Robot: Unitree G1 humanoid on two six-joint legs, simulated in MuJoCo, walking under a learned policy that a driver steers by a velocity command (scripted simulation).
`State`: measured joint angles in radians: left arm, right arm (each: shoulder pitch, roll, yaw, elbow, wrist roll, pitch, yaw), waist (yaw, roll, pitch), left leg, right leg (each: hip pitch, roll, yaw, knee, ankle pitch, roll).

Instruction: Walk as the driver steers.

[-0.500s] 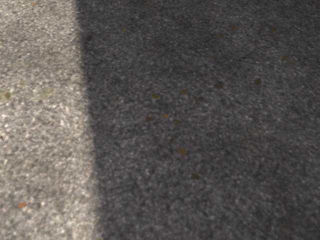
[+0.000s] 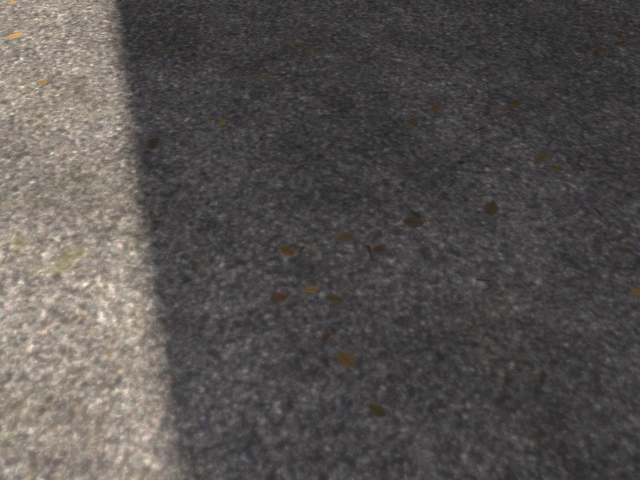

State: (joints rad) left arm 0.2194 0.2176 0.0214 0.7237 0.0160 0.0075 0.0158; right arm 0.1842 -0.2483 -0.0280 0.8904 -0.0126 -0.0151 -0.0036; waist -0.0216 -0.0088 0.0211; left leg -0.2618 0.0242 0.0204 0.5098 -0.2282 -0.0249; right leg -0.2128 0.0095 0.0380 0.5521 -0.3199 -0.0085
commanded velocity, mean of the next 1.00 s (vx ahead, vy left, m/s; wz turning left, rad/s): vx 0.08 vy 0.00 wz -0.01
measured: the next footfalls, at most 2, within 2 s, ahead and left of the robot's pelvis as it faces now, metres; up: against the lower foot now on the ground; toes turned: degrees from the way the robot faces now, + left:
right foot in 0.92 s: +0.18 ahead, -0.09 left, +0.00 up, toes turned +1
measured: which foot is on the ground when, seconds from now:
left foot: down 0.00-1.00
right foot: down 0.00-0.60, up 0.62-0.90, down 0.92-1.00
